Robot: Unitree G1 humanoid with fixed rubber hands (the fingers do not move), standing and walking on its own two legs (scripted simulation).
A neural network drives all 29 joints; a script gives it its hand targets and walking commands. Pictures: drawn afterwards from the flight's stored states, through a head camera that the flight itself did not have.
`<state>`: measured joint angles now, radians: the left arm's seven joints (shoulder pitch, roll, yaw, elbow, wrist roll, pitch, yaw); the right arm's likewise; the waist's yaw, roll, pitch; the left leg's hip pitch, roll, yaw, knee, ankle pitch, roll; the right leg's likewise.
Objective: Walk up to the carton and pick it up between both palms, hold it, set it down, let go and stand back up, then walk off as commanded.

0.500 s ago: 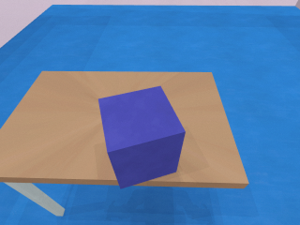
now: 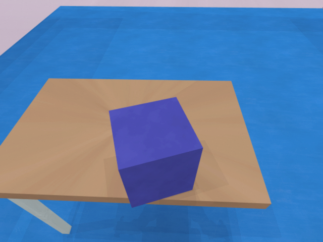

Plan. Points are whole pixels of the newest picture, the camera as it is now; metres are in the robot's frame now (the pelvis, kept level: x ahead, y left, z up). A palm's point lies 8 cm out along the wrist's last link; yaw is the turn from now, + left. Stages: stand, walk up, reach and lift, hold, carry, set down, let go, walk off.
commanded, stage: walk up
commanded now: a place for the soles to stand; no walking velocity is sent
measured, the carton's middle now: (153, 153) +0.36 +0.05 +0.00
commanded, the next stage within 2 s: reach and lift in 0.16 s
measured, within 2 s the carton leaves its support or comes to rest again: neither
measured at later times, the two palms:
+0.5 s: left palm (80, 233) +0.18 +0.24 -0.10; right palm out of the picture +0.13 -0.28 -0.10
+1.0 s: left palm out of the picture +0.13 +0.24 -0.07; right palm out of the picture +0.11 -0.25 -0.08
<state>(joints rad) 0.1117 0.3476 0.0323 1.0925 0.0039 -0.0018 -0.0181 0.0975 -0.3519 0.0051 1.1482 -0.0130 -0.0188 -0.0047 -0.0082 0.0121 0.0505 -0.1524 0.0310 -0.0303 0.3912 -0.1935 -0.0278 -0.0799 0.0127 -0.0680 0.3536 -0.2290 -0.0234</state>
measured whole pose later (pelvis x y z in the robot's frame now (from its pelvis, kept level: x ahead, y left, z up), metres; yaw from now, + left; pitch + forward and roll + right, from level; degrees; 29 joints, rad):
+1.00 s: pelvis -0.02 +0.00 +0.00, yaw -3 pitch -5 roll +1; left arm 0.24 0.22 0.04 0.38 -0.03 0.31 0.08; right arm 0.21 -0.24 -0.06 0.67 0.00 -0.07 0.11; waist 0.04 -0.01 0.07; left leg -0.13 0.04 0.03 0.40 -0.18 -0.03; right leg -0.11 0.01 -0.02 0.45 -0.24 -0.03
